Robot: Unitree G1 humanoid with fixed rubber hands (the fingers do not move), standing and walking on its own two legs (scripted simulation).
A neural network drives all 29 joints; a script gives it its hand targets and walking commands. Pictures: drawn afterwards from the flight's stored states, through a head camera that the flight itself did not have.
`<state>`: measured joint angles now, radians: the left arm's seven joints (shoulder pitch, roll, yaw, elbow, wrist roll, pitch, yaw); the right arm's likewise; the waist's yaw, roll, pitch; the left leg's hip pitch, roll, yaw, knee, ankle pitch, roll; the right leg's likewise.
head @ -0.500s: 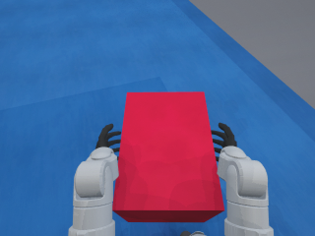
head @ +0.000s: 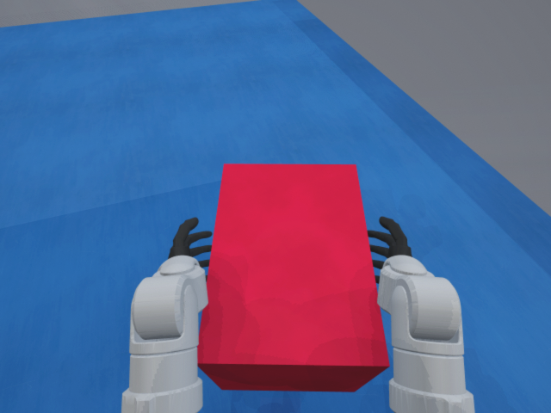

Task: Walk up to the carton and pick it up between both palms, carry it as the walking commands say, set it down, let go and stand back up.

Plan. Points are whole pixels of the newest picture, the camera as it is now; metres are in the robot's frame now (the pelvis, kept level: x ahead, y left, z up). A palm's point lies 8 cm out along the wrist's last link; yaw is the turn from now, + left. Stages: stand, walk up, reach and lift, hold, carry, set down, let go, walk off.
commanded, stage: carry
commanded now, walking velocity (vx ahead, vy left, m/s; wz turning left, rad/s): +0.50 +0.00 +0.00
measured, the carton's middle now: (288, 277) +0.33 +0.00 +0.01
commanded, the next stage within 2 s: none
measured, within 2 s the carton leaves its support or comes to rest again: neither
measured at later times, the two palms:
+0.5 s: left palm (226, 129) +0.63 +0.12 +0.08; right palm (365, 128) +0.64 -0.16 +0.08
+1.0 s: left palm (227, 56) +0.96 +0.16 +0.09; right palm (333, 54) +0.96 -0.12 +0.09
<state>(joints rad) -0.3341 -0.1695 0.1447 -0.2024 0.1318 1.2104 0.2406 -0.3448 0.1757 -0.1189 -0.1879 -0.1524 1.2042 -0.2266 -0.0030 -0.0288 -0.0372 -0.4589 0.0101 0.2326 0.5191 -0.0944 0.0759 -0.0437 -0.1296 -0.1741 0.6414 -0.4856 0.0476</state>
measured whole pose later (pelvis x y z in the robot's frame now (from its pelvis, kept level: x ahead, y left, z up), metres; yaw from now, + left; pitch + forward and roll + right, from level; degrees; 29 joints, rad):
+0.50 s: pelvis +0.34 -0.03 +0.01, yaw +3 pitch +5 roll -2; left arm -0.33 -0.17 0.11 -0.14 0.14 1.21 0.25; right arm -0.33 0.17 -0.16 -0.18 -0.13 1.22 -0.24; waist 0.01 0.04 -0.05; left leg -0.22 0.07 0.06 1.01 -0.44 -0.01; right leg -0.43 -0.04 -0.25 0.54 -0.19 -0.07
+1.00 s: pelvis +0.66 +0.02 +0.03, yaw -1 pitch +5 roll -1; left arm -0.31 -0.16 0.14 -0.15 0.12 1.23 0.26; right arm -0.34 0.17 -0.13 -0.12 -0.12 1.22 -0.26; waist -0.01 -0.01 -0.04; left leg -0.24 0.03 0.22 0.36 -0.21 0.06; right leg -0.48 -0.07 -0.08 1.05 -0.32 0.04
